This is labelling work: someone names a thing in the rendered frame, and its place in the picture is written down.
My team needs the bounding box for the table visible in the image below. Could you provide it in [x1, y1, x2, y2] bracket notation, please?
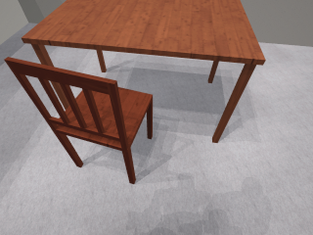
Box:
[22, 0, 266, 143]

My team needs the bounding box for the chair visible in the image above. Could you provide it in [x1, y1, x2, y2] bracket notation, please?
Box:
[4, 57, 153, 184]

